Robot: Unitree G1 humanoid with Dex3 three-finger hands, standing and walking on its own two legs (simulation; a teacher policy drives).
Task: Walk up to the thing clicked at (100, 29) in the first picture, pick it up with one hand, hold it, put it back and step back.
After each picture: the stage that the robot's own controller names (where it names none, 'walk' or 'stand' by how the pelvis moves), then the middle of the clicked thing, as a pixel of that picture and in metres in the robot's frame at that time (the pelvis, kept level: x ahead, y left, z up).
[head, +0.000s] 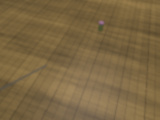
stand; (100, 26) +1.69 -0.30 -0.72
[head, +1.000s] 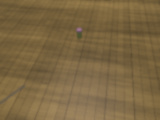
walk; (79, 33) +1.57 +0.08 -0.69
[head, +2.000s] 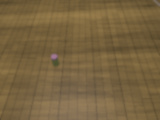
walk; (55, 60) +1.07 +0.30 -0.71
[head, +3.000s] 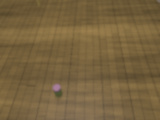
walk; (57, 90) +0.72 +0.26 -0.71
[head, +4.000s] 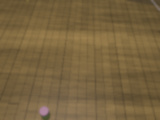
stand; (45, 113) +0.46 +0.26 -0.70
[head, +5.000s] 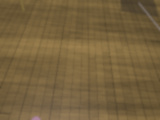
stand; out of the picture +0.44 +0.27 -0.72
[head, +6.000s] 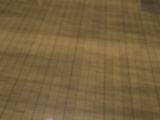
stand; out of the picture +0.39 +0.19 -0.70
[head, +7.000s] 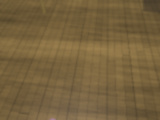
stand; out of the picture +0.42 +0.24 -0.70
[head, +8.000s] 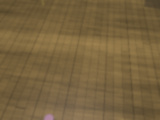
stand; out of the picture +0.41 +0.25 -0.70
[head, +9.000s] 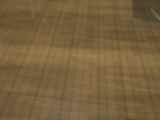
stand; out of the picture +0.35 +0.25 -0.71
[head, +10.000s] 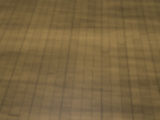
walk; out of the picture +0.28 +0.26 -0.70
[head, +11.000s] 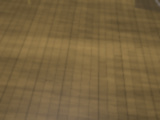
stand; out of the picture +0.29 +0.23 -0.70
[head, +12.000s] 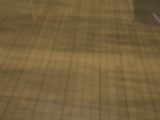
stand; out of the picture +0.32 +0.24 -0.72
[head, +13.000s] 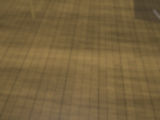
stand; out of the picture +0.31 +0.25 -0.73
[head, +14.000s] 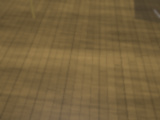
stand; out of the picture +0.31 +0.25 -0.73
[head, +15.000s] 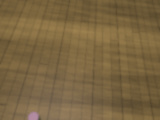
go down; (34, 118) +0.34 +0.25 -0.66
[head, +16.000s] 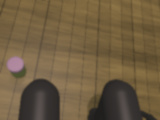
go down; (17, 67) +0.42 +0.25 -0.31
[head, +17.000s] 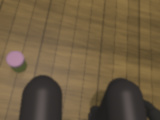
close in; (17, 62) +0.41 +0.26 -0.29
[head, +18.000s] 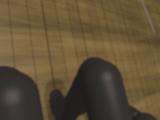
close in; out of the picture +0.40 +0.29 -0.22
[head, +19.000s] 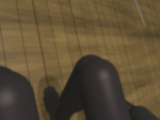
rest palm; out of the picture +0.39 +0.30 -0.22
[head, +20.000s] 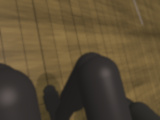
rest palm; out of the picture +0.39 +0.29 -0.21
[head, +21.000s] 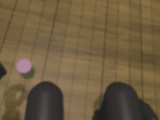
lift; (25, 69) +0.42 +0.25 -0.33
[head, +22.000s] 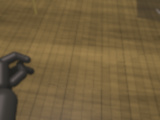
lift; out of the picture +0.35 +0.22 -0.67
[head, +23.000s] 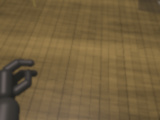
stand; out of the picture +0.35 +0.24 -0.68
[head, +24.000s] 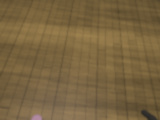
stand; out of the picture +0.36 +0.23 -0.63
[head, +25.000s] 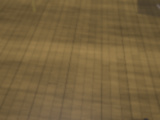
stand; out of the picture +0.34 +0.22 -0.65
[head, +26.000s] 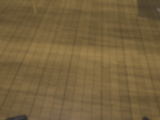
hold; out of the picture +0.34 +0.22 -0.66
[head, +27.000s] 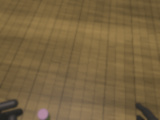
close; (44, 116) +0.37 +0.22 -0.60
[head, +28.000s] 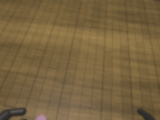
close; out of the picture +0.36 +0.23 -0.62
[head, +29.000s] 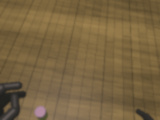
stand; (41, 113) +0.36 +0.22 -0.59
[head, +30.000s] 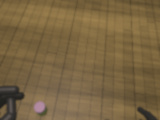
stand; (40, 108) +0.37 +0.23 -0.57
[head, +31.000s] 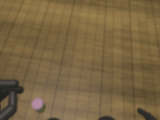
close; (38, 105) +0.37 +0.23 -0.55
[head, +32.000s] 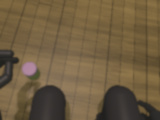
close; (31, 71) +0.42 +0.24 -0.36
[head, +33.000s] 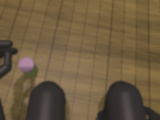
close; (28, 67) +0.43 +0.24 -0.32
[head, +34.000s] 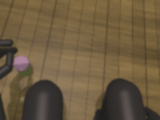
close; (23, 66) +0.43 +0.24 -0.30
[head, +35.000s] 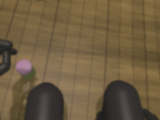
close; (26, 70) +0.43 +0.24 -0.31
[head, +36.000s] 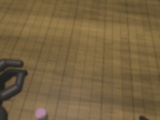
close; (42, 115) +0.37 +0.23 -0.60
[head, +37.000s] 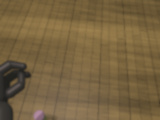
close; (40, 117) +0.36 +0.23 -0.63
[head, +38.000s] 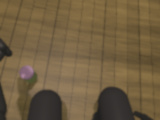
crouch; (28, 74) +0.42 +0.24 -0.40
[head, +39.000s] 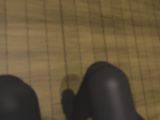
lower; out of the picture +0.41 +0.29 -0.24
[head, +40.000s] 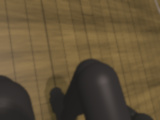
lower; out of the picture +0.41 +0.31 -0.23
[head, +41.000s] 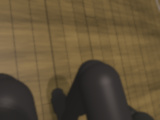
lower; out of the picture +0.41 +0.31 -0.23
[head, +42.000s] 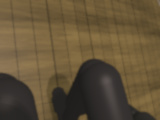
lower; out of the picture +0.41 +0.31 -0.23
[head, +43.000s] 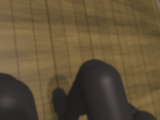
lower; out of the picture +0.41 +0.31 -0.23
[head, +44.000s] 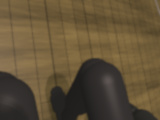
open; out of the picture +0.42 +0.32 -0.22
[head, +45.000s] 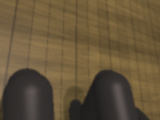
stand; out of the picture +0.49 +0.33 -0.28
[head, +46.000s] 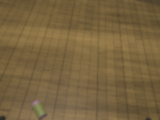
stand; (39, 109) +0.47 +0.24 -0.65
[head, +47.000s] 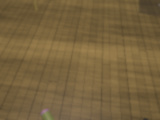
stand; (47, 118) +0.48 +0.21 -0.69
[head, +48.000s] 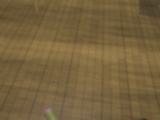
stand; (51, 117) +0.49 +0.19 -0.69
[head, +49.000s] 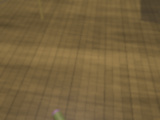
stand; (59, 117) +0.52 +0.17 -0.74
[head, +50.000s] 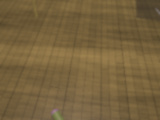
stand; (58, 117) +0.50 +0.17 -0.75
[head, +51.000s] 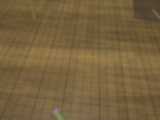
stand; (58, 117) +0.51 +0.15 -0.75
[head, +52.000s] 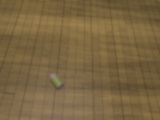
walk; (56, 81) +0.64 +0.12 -0.74
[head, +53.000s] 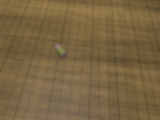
walk; (60, 51) +0.98 +0.18 -0.72
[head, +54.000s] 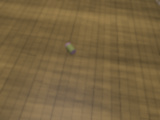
stand; (70, 48) +1.20 +0.08 -0.73
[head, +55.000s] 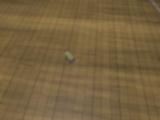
stand; (69, 57) +1.15 +0.09 -0.75
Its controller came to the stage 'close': yes
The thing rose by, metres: 0.01
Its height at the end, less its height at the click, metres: -0.02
